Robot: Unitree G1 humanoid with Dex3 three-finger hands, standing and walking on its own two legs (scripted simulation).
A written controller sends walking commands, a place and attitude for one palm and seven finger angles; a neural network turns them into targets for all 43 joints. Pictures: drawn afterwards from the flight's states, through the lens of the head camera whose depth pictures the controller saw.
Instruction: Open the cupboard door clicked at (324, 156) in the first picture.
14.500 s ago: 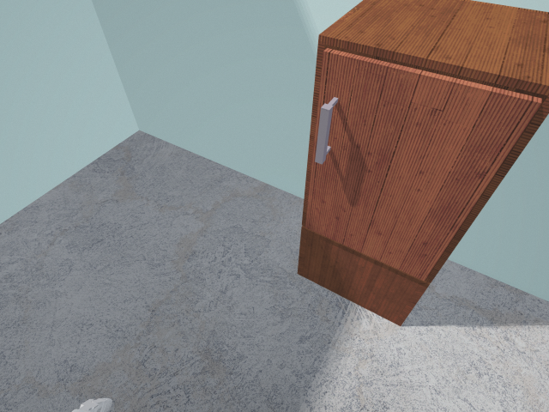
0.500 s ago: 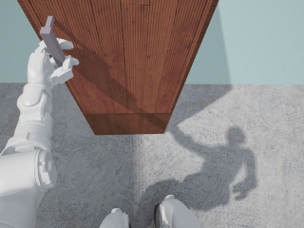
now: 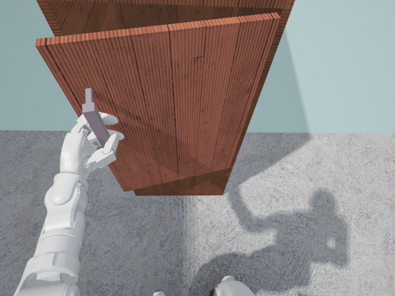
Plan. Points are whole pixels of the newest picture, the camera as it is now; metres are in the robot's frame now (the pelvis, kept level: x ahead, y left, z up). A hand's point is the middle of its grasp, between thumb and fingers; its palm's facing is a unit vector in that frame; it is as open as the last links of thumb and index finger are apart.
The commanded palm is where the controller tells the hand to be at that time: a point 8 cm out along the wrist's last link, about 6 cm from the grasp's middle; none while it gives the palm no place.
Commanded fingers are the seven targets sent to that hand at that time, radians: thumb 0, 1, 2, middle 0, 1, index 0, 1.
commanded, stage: pull the door open along its arc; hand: left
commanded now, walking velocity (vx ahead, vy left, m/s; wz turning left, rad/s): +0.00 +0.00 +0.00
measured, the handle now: (101, 124) +0.45 +0.19 +0.06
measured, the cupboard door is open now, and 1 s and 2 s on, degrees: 14 46 47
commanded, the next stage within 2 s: open thumb and fingers to let go in 0.60 s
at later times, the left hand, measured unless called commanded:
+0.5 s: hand (154, 204) +0.28 +0.07 +0.05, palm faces +0.39 -0.92 +0.01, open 5.8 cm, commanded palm +0.22 +0.11 +0.05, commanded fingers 0.00 0.90 0.90 -0.40 -1.35 -0.40 -1.35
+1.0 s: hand (173, 223) +0.25 +0.04 +0.05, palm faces +0.40 -0.92 -0.01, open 7.9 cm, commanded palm +0.20 +0.08 +0.05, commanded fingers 0.00 -0.22 0.42 -0.32 -1.23 -0.32 -1.23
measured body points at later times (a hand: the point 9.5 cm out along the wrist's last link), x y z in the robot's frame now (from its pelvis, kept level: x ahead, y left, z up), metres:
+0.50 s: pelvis -0.01 -0.03 +0.00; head +0.03 -0.04 +0.45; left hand +0.25 +0.12 +0.05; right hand +0.17 -0.23 -0.10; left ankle -0.05 +0.08 -0.69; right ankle +0.02 -0.11 -0.69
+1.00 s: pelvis -0.03 -0.06 -0.01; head +0.01 -0.08 +0.44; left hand +0.22 +0.09 +0.06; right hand +0.18 -0.25 -0.10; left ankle -0.05 +0.08 -0.69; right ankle +0.02 -0.11 -0.69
